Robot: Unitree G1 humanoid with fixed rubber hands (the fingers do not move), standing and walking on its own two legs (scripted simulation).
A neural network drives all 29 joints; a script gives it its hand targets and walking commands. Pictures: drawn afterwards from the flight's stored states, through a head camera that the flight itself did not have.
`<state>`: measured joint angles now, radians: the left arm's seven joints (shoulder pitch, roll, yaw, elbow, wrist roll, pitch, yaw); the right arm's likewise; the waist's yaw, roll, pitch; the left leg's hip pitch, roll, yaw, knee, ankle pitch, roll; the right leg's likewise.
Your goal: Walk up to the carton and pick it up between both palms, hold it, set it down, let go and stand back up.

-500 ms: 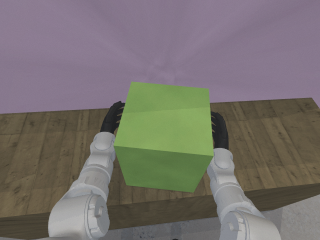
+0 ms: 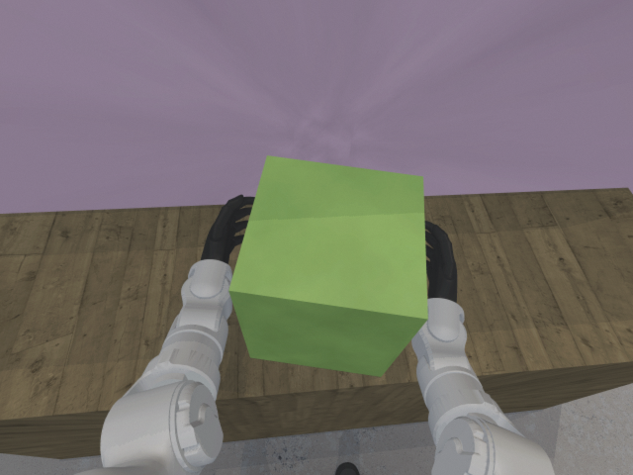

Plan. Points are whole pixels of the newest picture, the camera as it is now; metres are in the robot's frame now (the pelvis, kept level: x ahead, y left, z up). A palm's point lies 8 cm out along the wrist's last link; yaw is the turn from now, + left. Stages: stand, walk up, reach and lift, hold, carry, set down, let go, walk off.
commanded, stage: set down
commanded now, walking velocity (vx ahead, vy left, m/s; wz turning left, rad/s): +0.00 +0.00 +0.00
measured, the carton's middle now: (328, 275) +0.37 -0.04 -0.04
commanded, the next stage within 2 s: none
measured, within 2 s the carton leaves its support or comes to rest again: neither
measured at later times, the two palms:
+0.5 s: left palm (220, 253) +0.39 +0.11 +0.01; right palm (439, 286) +0.33 -0.18 +0.00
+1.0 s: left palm (223, 257) +0.40 +0.12 -0.03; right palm (431, 289) +0.34 -0.18 -0.03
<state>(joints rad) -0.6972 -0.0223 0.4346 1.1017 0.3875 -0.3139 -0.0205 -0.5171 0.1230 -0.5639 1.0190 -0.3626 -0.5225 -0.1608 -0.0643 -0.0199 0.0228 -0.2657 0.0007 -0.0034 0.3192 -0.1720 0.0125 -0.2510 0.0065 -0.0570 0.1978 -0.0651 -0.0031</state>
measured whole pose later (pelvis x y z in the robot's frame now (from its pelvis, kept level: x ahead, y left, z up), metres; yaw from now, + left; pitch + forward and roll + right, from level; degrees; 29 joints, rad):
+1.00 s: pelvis +0.00 +0.00 -0.01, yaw -2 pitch +15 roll -2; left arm -0.74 0.07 0.26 1.28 0.17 -0.38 0.06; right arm -0.63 0.02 -0.29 1.29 -0.09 -0.53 -0.19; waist -0.08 0.00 -0.08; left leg -0.51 0.02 0.03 0.50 -0.25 0.01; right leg -0.51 0.02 -0.03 0.38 -0.13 0.00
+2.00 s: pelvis -0.02 -0.01 -0.01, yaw -2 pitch +6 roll -1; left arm -0.84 0.35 0.02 1.02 -0.23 0.07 -0.04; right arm -0.70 -0.17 0.01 0.84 0.32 0.04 -0.22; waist -0.09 -0.02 -0.04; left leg -0.34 0.02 0.02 0.45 -0.22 0.00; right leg -0.36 0.02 -0.04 0.38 -0.13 -0.02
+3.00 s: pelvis -0.01 +0.00 +0.00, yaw -3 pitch -5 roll -1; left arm -0.19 0.27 0.07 0.32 -0.16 0.22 -0.07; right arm -0.04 -0.12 -0.03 0.25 0.23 0.11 -0.16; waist -0.03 -0.02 0.06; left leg -0.06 0.01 0.05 0.36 -0.22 0.01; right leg -0.09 0.01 -0.01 0.30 -0.13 -0.01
